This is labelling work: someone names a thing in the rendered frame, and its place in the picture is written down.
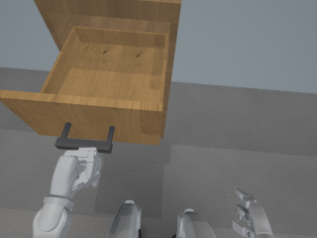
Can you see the left robot thigh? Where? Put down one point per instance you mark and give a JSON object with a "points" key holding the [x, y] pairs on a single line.
{"points": [[126, 221]]}

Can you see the handle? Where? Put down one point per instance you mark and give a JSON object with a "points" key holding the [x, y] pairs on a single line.
{"points": [[64, 143]]}

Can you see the drawer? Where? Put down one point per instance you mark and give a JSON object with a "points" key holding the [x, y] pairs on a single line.
{"points": [[100, 78]]}

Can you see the right robot thigh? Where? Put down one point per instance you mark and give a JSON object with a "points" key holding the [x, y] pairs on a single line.
{"points": [[191, 224]]}

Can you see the robot left forearm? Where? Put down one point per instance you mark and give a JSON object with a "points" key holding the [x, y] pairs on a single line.
{"points": [[54, 219]]}

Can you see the robot right hand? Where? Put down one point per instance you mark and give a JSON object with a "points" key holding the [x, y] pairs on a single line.
{"points": [[255, 221]]}

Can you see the cabinet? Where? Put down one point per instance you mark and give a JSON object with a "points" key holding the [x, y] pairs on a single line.
{"points": [[153, 16]]}

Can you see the robot left hand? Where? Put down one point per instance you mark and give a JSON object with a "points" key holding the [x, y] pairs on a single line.
{"points": [[83, 163]]}

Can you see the robot thigh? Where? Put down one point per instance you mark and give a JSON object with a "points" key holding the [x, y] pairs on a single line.
{"points": [[126, 221], [191, 224]]}

